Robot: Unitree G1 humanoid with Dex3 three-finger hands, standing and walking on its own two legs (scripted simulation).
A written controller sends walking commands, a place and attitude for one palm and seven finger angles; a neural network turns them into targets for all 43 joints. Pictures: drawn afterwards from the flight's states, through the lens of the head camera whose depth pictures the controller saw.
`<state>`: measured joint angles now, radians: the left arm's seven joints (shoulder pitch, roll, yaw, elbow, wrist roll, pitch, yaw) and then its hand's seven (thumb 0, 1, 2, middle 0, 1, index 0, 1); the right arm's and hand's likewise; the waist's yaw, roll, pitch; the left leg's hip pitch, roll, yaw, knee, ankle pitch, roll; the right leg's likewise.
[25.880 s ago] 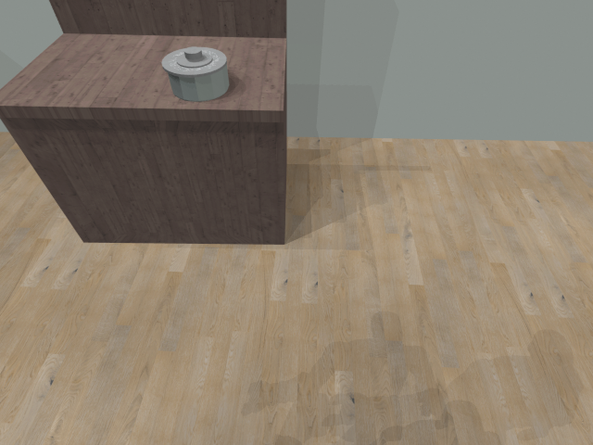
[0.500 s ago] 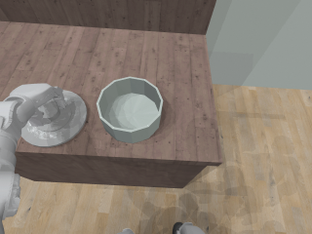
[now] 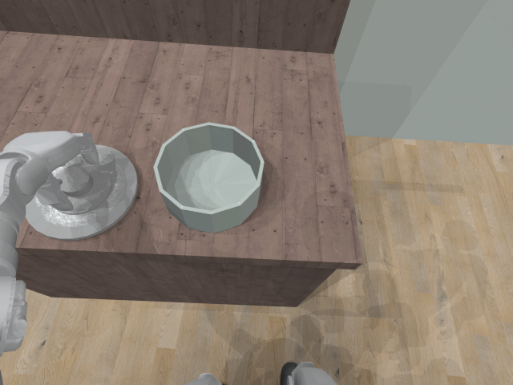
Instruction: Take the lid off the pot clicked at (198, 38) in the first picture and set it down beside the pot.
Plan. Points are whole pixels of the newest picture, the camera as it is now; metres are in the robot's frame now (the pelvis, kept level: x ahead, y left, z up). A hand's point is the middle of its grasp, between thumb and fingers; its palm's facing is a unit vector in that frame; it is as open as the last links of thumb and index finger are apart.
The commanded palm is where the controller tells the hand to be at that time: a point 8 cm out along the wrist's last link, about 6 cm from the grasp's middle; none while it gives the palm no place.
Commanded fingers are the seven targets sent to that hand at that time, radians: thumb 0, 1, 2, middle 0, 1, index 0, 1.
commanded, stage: open the fingers wide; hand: left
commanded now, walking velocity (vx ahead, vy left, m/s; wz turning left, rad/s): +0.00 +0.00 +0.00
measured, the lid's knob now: (76, 181) +0.45 +0.30 -0.03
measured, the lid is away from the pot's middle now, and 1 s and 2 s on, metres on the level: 0.23 0.23 0.23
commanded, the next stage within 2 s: raise the empty hand in 0.18 s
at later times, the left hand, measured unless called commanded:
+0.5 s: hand (52, 174) +0.42 +0.30 +0.04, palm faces -0.43 -0.06 -0.90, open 10.9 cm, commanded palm +0.44 +0.30 +0.09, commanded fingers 0.00 0.12 0.37 -0.27 -1.00 -0.27 -1.00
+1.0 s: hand (35, 148) +0.43 +0.30 +0.09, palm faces -0.42 -0.06 -0.90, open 10.9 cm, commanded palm +0.44 +0.31 +0.14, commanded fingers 0.00 0.12 0.37 -0.27 -1.00 -0.27 -1.00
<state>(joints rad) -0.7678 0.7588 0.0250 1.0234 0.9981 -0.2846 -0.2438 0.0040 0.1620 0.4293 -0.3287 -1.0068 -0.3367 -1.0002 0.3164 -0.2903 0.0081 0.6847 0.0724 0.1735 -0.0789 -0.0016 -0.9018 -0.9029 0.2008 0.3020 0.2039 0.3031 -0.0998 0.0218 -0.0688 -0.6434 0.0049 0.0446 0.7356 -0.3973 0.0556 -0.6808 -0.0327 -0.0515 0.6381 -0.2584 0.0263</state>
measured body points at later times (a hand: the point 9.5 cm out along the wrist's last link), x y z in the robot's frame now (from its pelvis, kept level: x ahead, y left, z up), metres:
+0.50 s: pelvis +0.00 +0.00 +0.00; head +0.09 +0.01 +0.44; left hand +0.44 +0.30 +0.09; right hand +0.04 -0.27 -0.12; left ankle -0.04 +0.08 -0.71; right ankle +0.02 -0.15 -0.71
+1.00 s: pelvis +0.01 +0.00 +0.02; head +0.09 +0.00 +0.46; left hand +0.45 +0.30 +0.14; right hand +0.06 -0.28 -0.11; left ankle -0.04 +0.08 -0.71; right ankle +0.02 -0.15 -0.71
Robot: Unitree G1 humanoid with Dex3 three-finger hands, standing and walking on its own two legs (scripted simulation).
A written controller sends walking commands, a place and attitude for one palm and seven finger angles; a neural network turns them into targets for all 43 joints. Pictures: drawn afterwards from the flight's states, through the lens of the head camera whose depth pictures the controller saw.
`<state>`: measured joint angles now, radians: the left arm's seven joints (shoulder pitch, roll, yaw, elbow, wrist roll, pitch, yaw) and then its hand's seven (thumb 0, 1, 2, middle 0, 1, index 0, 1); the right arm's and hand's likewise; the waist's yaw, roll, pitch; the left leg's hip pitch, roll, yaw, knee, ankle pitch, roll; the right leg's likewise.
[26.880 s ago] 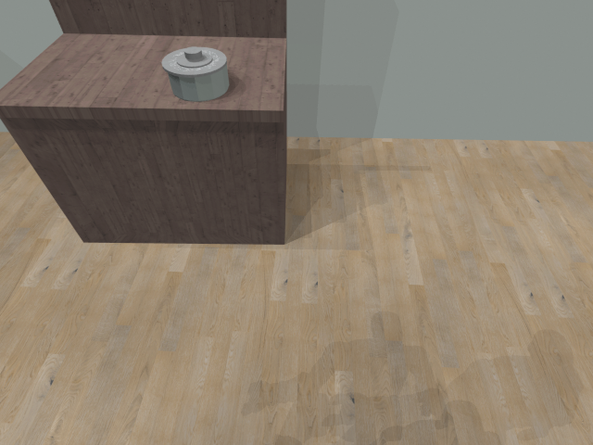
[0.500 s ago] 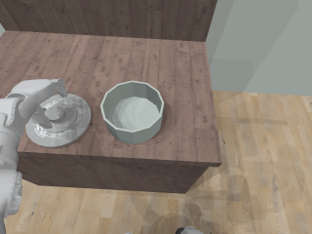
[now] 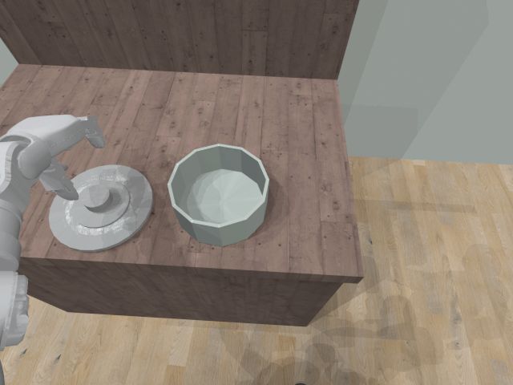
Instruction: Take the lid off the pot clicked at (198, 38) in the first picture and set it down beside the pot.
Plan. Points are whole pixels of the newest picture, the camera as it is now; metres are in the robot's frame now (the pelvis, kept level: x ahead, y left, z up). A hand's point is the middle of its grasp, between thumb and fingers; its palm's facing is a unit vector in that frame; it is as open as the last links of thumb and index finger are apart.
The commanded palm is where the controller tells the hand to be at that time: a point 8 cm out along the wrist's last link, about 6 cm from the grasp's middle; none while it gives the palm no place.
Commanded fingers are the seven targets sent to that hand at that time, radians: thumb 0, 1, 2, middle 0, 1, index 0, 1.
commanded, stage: raise the empty hand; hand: left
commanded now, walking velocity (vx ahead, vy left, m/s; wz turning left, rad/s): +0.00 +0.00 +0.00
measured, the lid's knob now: (97, 198) +0.45 +0.30 -0.04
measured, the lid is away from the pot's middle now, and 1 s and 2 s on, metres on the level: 0.23 0.23 0.23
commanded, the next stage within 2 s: draw the hand back to the body in 0.58 s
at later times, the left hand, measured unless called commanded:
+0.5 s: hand (42, 140) +0.44 +0.31 +0.12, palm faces -0.37 -0.03 -0.93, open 10.9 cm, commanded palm +0.45 +0.30 +0.18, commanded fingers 0.00 0.12 0.37 -0.27 -1.00 -0.27 -1.00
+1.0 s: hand (42, 153) +0.42 +0.30 +0.12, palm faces -0.33 -0.04 -0.94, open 10.9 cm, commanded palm +0.39 +0.30 +0.18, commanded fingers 0.00 0.12 0.37 -0.27 -1.00 -0.27 -1.00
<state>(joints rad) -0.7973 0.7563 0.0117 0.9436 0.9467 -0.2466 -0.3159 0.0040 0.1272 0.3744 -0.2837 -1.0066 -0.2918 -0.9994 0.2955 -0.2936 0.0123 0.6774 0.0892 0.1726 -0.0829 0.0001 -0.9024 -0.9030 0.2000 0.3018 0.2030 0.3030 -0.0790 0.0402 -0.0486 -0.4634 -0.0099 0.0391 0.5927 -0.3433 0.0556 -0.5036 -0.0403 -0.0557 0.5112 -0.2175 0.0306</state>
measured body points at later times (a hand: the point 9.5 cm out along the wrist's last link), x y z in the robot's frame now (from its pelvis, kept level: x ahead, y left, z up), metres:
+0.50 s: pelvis +0.01 +0.01 +0.01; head +0.08 +0.01 +0.45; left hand +0.46 +0.31 +0.17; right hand +0.09 -0.26 -0.12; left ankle -0.04 +0.08 -0.73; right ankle +0.01 -0.15 -0.73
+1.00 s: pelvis +0.01 +0.01 +0.01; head +0.07 +0.00 +0.46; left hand +0.43 +0.30 +0.17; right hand +0.12 -0.25 -0.12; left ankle -0.04 +0.08 -0.73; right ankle +0.01 -0.15 -0.73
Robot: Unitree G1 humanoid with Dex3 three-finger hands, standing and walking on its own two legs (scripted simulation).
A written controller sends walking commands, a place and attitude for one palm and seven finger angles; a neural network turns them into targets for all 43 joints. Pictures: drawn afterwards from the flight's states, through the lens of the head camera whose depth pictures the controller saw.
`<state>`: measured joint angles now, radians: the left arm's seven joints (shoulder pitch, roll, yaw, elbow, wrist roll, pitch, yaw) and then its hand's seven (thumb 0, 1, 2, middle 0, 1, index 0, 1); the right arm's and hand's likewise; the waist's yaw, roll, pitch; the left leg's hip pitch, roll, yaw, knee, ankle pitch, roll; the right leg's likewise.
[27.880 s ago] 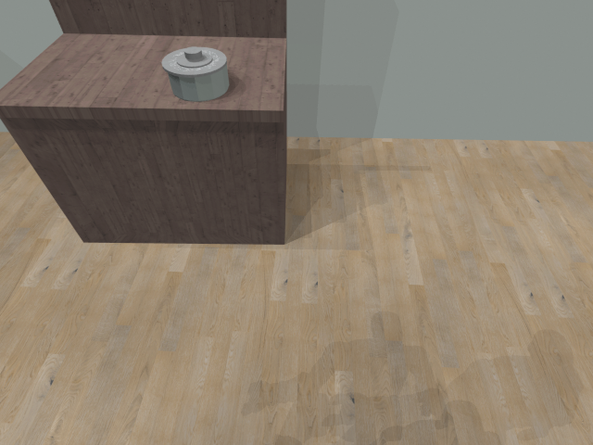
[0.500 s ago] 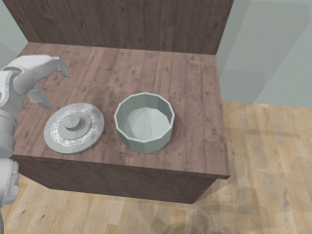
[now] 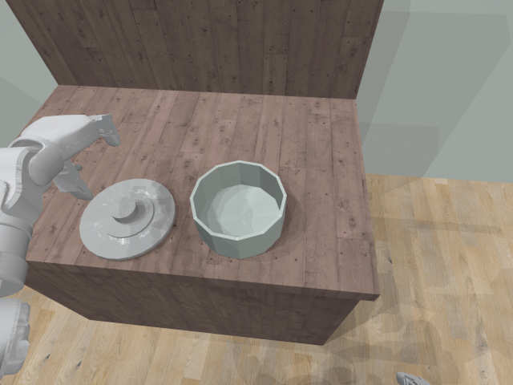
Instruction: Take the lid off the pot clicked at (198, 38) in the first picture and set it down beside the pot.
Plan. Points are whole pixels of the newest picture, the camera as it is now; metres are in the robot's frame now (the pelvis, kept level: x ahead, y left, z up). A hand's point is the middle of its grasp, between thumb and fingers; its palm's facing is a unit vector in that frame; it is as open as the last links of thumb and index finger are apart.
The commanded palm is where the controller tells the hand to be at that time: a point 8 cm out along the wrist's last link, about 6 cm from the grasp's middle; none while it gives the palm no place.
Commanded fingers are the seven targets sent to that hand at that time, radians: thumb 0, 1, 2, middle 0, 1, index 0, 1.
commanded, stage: draw the hand back to the body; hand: left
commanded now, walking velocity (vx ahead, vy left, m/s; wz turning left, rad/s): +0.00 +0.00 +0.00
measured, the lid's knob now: (124, 209) +0.44 +0.28 -0.06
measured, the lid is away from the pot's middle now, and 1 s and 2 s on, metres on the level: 0.23 0.23 0.23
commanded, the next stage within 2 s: step back with the hand held close in 1.94 s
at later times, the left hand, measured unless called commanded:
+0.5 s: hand (97, 161) +0.37 +0.21 +0.17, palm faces +0.36 -0.88 -0.32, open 10.6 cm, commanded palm +0.31 +0.26 +0.17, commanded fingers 0.00 0.35 0.53 -0.25 -0.79 -0.25 -0.79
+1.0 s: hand (80, 222) +0.29 +0.21 +0.16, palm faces +0.44 -0.84 -0.31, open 8.3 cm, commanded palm +0.23 +0.24 +0.17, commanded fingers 0.00 0.84 0.86 -0.21 -0.35 -0.21 -0.35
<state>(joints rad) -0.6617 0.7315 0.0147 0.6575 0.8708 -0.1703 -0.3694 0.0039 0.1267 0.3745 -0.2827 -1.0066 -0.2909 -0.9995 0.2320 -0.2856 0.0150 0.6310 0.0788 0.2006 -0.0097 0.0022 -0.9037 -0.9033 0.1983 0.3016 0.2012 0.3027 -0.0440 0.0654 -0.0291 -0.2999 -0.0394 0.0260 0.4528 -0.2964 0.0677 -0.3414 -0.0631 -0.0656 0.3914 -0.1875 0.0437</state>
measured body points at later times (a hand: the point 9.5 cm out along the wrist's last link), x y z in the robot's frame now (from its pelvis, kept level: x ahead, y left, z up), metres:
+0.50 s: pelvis +0.00 -0.04 +0.00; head +0.02 -0.04 +0.45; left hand +0.35 +0.26 +0.19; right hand +0.14 -0.27 -0.10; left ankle -0.05 +0.07 -0.74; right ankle -0.01 -0.16 -0.74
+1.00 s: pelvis -0.01 -0.06 +0.00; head -0.01 -0.08 +0.45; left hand +0.26 +0.25 +0.18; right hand +0.17 -0.29 -0.09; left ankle -0.05 +0.07 -0.74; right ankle -0.01 -0.16 -0.74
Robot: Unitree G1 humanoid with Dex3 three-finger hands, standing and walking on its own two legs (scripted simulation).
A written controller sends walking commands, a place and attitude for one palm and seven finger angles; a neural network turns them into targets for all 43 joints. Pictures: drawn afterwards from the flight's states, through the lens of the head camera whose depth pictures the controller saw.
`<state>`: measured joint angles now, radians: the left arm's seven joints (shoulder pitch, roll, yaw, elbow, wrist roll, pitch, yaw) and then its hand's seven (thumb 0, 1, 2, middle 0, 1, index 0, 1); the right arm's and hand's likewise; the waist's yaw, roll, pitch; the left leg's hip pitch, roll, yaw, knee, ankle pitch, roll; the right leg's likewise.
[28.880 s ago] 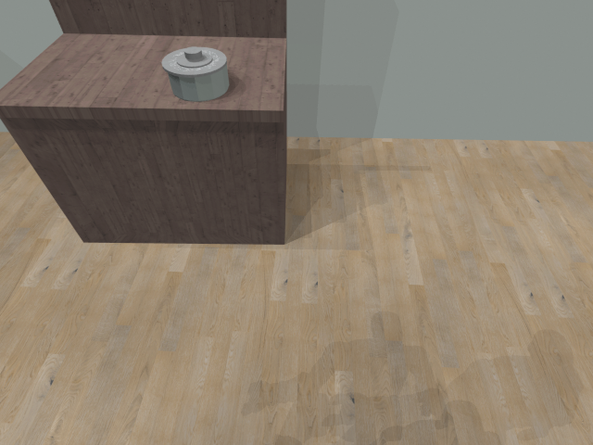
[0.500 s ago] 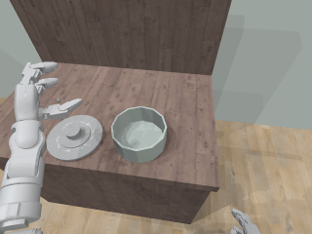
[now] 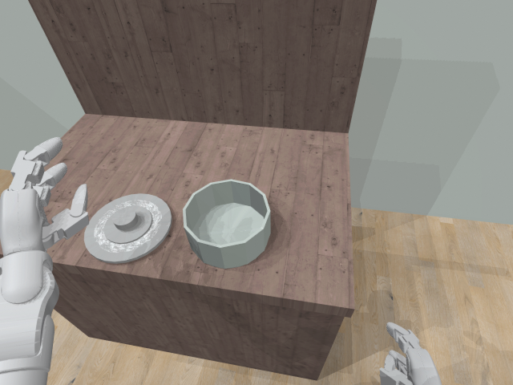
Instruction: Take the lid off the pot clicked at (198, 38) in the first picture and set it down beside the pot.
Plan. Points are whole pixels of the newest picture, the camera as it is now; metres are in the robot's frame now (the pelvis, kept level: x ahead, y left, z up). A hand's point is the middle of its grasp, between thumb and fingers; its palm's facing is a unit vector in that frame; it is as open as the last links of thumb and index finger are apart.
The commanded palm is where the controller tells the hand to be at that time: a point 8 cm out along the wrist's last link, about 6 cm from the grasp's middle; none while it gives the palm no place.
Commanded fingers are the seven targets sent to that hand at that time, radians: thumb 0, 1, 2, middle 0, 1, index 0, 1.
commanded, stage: draw the hand back to the body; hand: left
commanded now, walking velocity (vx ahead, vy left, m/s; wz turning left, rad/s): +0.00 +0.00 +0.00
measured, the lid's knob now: (125, 218) +0.45 +0.34 -0.06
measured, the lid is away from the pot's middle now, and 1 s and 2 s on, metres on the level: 0.23 0.23 0.23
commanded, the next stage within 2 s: step back with the hand held close in 0.94 s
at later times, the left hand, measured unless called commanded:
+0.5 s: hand (50, 261) +0.22 +0.27 +0.16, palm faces +0.42 -0.84 -0.35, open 7.4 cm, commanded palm +0.16 +0.30 +0.17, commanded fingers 0.00 0.90 0.90 -0.20 -0.30 -0.20 -0.30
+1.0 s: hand (30, 290) +0.18 +0.27 +0.16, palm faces +0.41 -0.82 -0.39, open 7.4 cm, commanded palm +0.13 +0.31 +0.17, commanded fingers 0.00 0.90 0.90 -0.20 -0.30 -0.20 -0.30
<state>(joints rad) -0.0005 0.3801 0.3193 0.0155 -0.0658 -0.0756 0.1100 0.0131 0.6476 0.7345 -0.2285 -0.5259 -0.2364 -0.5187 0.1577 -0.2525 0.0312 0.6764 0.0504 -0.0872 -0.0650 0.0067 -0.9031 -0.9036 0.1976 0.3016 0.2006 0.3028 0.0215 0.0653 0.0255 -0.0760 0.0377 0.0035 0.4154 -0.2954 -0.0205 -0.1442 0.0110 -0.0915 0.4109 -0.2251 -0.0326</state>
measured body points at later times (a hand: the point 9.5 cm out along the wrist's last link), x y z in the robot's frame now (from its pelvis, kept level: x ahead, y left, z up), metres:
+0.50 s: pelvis -0.01 +0.01 +0.00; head -0.03 -0.01 +0.45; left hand +0.19 +0.31 +0.18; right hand +0.17 -0.21 -0.09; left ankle -0.04 +0.13 -0.74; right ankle +0.00 -0.10 -0.74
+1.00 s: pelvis +0.00 +0.03 +0.00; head -0.02 +0.02 +0.45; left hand +0.15 +0.31 +0.18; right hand +0.20 -0.18 -0.08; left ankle -0.04 +0.13 -0.74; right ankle +0.00 -0.10 -0.74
